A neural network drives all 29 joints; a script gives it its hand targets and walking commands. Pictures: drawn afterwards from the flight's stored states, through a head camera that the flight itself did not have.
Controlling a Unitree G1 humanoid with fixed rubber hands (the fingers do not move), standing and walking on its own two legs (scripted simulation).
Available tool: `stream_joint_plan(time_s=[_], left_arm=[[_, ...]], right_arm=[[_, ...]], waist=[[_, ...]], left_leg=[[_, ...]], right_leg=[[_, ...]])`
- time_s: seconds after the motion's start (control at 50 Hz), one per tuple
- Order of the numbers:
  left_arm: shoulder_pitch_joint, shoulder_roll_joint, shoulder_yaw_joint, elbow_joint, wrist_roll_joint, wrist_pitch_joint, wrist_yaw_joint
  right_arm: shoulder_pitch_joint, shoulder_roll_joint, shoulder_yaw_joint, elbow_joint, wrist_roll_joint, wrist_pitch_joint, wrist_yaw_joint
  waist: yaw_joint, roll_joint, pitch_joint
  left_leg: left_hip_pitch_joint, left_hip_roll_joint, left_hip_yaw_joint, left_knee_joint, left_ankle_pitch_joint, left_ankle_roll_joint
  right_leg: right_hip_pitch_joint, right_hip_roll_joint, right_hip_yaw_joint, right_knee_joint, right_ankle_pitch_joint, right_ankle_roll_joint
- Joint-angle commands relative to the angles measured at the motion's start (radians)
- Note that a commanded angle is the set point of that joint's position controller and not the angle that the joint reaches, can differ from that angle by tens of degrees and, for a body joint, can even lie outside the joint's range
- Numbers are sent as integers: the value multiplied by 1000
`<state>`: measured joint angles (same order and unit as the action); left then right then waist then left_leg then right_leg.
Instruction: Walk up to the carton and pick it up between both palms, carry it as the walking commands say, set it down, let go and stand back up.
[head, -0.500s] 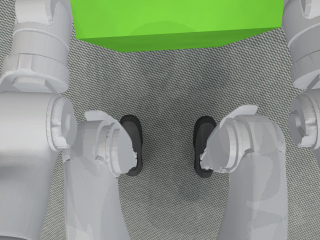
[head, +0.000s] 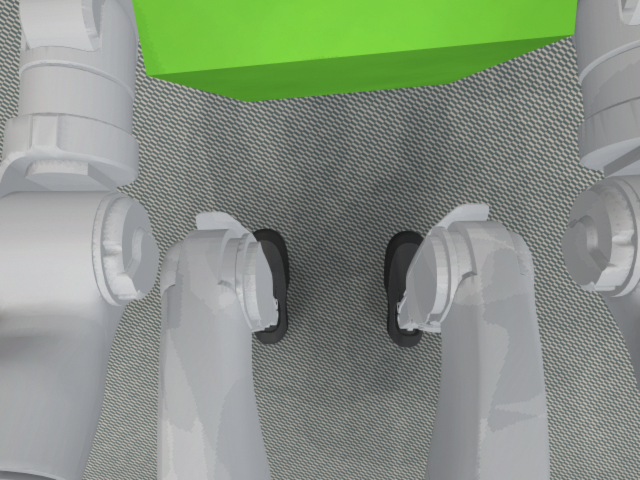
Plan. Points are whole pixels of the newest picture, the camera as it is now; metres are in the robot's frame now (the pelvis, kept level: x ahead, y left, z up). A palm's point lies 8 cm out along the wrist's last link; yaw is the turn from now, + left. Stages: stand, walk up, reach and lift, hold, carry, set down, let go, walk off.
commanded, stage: reach and lift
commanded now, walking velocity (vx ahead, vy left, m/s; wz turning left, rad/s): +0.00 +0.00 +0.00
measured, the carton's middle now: out of the picture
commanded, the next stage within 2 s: none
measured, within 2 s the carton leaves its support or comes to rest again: neither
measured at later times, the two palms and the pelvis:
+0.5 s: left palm out of the picture +0.57 +0.16 -0.06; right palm out of the picture +0.57 -0.19 -0.05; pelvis -0.01 +0.00 +0.05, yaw +0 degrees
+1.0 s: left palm out of the picture +0.54 +0.17 +0.00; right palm out of the picture +0.55 -0.19 +0.01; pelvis -0.03 +0.00 +0.09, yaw +0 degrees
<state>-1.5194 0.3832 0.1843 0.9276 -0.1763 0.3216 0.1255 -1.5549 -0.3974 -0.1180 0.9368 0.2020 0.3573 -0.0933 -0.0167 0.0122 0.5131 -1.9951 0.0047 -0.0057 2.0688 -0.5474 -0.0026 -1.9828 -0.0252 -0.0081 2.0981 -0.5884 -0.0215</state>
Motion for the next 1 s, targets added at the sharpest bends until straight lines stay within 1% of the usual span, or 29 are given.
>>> stream_joint_plan(time_s=[0.0, 0.04, 0.06, 0.08, 0.14, 0.18, 0.2, 0.22, 0.24, 0.32, 0.36, 0.38, 0.4, 0.48, 0.52, 0.54, 0.62, 0.64, 0.66, 0.7, 0.72, 0.74, 0.76, 0.78, 0.8, 0.84, 0.86, 0.9, 0.98], left_arm=[[-727, -1008, -222, -327, -32, 0, -334], [-763, -1022, -255, -386, -55, 10, -322], [-771, -1017, -267, -398, -56, 15, -317], [-769, -1031, -272, -386, -61, 24, -314], [-796, -1040, -333, -521, -105, 30, -292], [-800, -1034, -348, -593, -117, 34, -277], [-785, -1028, -344, -606, -103, 40, -273], [-761, -1033, -339, -572, -92, 49, -274], [-706, -1045, -327, -503, -67, 59, -279], [-623, -1085, -250, -373, -14, 64, -321], [-582, -1112, -220, -338, 9, 61, -335], [-567, -1128, -212, -331, 14, 62, -346], [-569, -1117, -207, -302, 26, 64, -354], [-642, -1100, -270, -441, -5, 74, -359], [-689, -1074, -288, -492, -17, 83, -351], [-719, -1078, -305, -545, -37, 87, -347], [-770, -1068, -315, -568, -58, 114, -335], [-789, -1067, -313, -574, -57, 120, -334], [-768, -1064, -293, -529, -40, 126, -336], [-771, -1074, -274, -513, -24, 134, -339], [-763, -1080, -263, -492, -19, 136, -343], [-744, -1087, -243, -444, -2, 139, -351], [-751, -1102, -249, -444, -2, 137, -358], [-715, -1107, -225, -380, 19, 140, -367], [-699, -1136, -218, -367, 25, 140, -374], [-670, -1157, -227, -380, 28, 136, -384], [-663, -1152, -216, -371, 40, 135, -389], [-672, -1172, -265, -449, 18, 134, -392], [-653, -1188, -325, -511, -10, 141, -385]], right_arm=[[-718, 1028, 234, -360, 1, -31, 323], [-778, 1011, 267, -432, 28, -29, 325], [-789, 1022, 274, -431, 41, -25, 324], [-794, 1022, 287, -430, 38, -16, 323], [-834, 1009, 316, -564, 79, -16, 310], [-837, 1015, 342, -631, 102, -12, 292], [-818, 1034, 358, -629, 101, -2, 286], [-797, 1031, 348, -600, 89, 3, 282], [-756, 1055, 331, -539, 73, 11, 286], [-660, 1115, 269, -407, 13, 22, 315], [-652, 1135, 259, -404, 1, 18, 329], [-623, 1141, 248, -388, -17, 22, 337], [-625, 1128, 228, -351, -30, 21, 343], [-678, 1145, 288, -463, -1, 35, 350], [-729, 1136, 314, -503, 29, 46, 346], [-760, 1139, 337, -565, 41, 50, 340], [-832, 1114, 340, -612, 68, 65, 322], [-842, 1116, 337, -605, 74, 70, 319], [-848, 1125, 331, -586, 72, 72, 319], [-835, 1149, 310, -543, 69, 81, 322], [-827, 1152, 300, -522, 60, 86, 327], [-789, 1173, 273, -454, 45, 90, 333], [-768, 1181, 259, -437, 36, 89, 341], [-753, 1183, 236, -398, 16, 88, 349], [-739, 1193, 226, -389, 10, 86, 359], [-732, 1195, 231, -414, 2, 80, 373], [-708, 1203, 218, -388, -5, 83, 379], [-699, 1199, 248, -445, -2, 83, 387], [-691, 1186, 292, -513, 25, 85, 389]], waist=[[56, -9, -1967], [60, 4, -2124], [70, 11, -2154], [62, -2, -2150], [42, 12, -2413], [42, 7, -2564], [56, -5, -2589], [50, -6, -2546], [61, -7, -2440], [75, -21, -2177], [83, -24, -2142], [74, -37, -2130], [76, -26, -2068], [83, -42, -2344], [90, -32, -2427], [91, -50, -2525], [86, -46, -2589], [86, -34, -2586], [104, -39, -2540], [112, -28, -2495], [108, -43, -2448], [108, -41, -2368], [104, -31, -2341], [103, -32, -2258], [100, -24, -2248], [101, -20, -2279], [98, -13, -2262], [82, -14, -2403], [64, 2, -2553]], left_leg=[[690, -109, 74, -169, 344, 30], [789, -114, 68, -168, 396, 22], [802, -116, 69, -181, 403, 20], [800, -118, 71, -195, 390, 21], [941, -130, 67, -192, 569, 8], [992, -140, 73, -188, 654, 5], [978, -145, 78, -198, 657, 7], [951, -144, 72, -212, 628, 8], [900, -141, 72, -228, 589, 11], [760, -133, 85, -272, 433, 27], [754, -135, 85, -289, 419, 31], [743, -138, 83, -299, 416, 29], [699, -132, 82, -310, 386, 25], [818, -142, 87, -328, 457, 15], [862, -145, 92, -335, 457, 15], [905, -151, 91, -339, 495, 15], [928, -149, 86, -373, 445, 13], [931, -150, 91, -380, 418, 12], [901, -149, 97, -387, 382, 16], [891, -148, 97, -415, 329, 19], [887, -146, 91, -429, 304, 23], [844, -143, 96, -444, 257, 24], [853, -142, 92, -456, 237, 23], [821, -138, 93, -467, 199, 26], [836, -139, 92, -478, 184, 24], [870, -140, 91, -483, 216, 19], [874, -140, 87, -497, 219, 20], [972, -147, 79, -505, 311, 9], [1078, -151, 75, -503, 422, -2]], right_leg=[[612, 150, -54, -221, 344, -10], [654, 151, -53, -220, 381, -5], [661, 152, -53, -227, 389, -3], [673, 152, -53, -246, 379, -3], [796, 165, -59, -236, 552, 1], [905, 169, -44, -239, 653, 5], [942, 170, -36, -244, 680, 7], [933, 170, -36, -251, 656, 6], [879, 170, -35, -261, 610, 8], [774, 167, -30, -323, 458, 0], [760, 168, -32, -341, 442, 1], [755, 169, -38, -348, 438, 1], [710, 165, -41, -351, 414, 0], [863, 173, -38, -363, 506, 11], [911, 174, -32, -368, 508, 17], [970, 178, -31, -372, 550, 17], [1022, 173, -22, -400, 500, 17], [1023, 170, -17, -417, 470, 16], [1007, 169, -12, -427, 432, 17], [992, 165, -12, -452, 374, 15], [958, 165, -16, -467, 334, 16], [929, 160, -16, -484, 293, 15], [903, 160, -19, -492, 267, 12], [865, 157, -20, -509, 226, 12], [852, 157, -26, -519, 207, 9], [868, 159, -28, -528, 233, 8], [858, 158, -33, -531, 234, 11], [924, 169, -40, -534, 327, 12], [987, 180, -37, -540, 424, 14]])
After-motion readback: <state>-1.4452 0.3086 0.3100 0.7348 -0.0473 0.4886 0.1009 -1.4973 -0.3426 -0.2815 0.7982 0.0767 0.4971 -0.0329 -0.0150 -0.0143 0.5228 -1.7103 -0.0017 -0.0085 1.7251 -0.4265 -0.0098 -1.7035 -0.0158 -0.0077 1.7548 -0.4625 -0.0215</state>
